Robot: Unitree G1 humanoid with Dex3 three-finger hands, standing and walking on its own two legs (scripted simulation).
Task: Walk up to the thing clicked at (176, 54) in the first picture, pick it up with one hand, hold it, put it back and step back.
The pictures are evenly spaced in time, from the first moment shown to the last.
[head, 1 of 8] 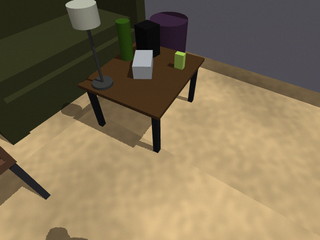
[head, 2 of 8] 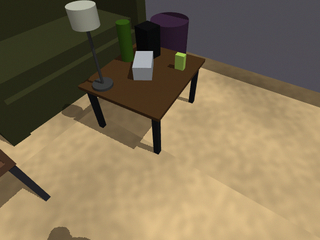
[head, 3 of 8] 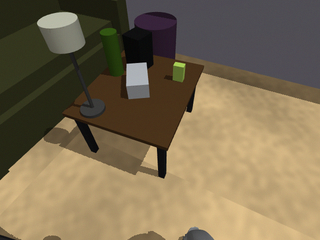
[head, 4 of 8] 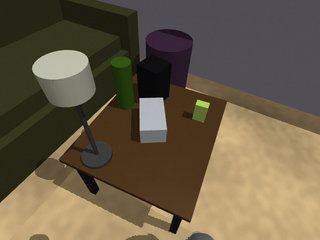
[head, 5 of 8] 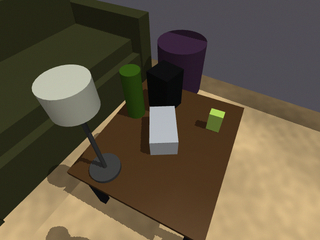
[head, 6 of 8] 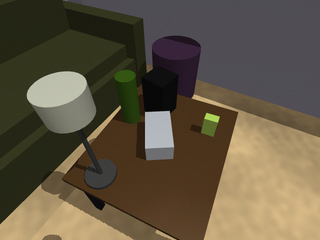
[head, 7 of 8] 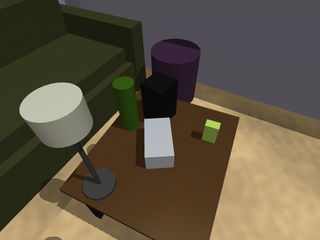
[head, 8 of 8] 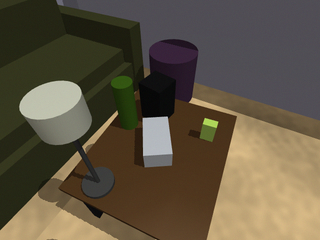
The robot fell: no
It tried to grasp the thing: no
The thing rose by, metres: 0.00
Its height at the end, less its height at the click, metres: +0.00
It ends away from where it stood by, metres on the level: 0.00
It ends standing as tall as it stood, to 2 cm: yes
